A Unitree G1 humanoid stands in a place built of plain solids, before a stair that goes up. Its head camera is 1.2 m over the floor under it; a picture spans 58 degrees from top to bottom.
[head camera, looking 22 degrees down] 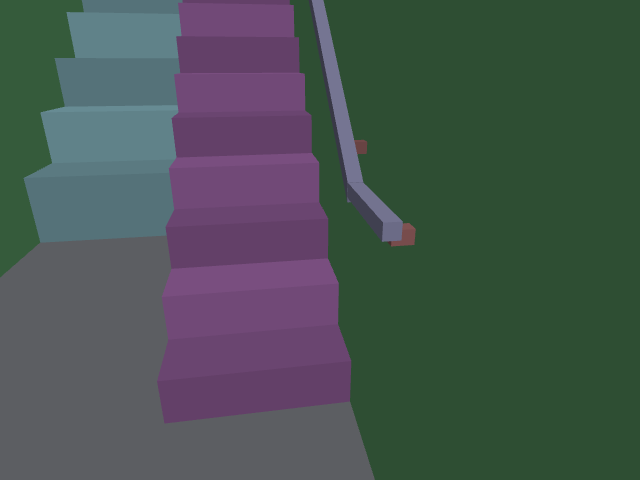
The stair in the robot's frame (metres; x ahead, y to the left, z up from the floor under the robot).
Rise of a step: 0.19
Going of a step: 0.25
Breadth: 0.69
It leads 9 degrees to the left of straight ahead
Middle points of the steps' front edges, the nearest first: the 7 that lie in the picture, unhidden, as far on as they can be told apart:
1.26 0.22 0.19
1.50 0.26 0.38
1.74 0.30 0.58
1.98 0.34 0.77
2.22 0.38 0.96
2.47 0.42 1.16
2.71 0.46 1.35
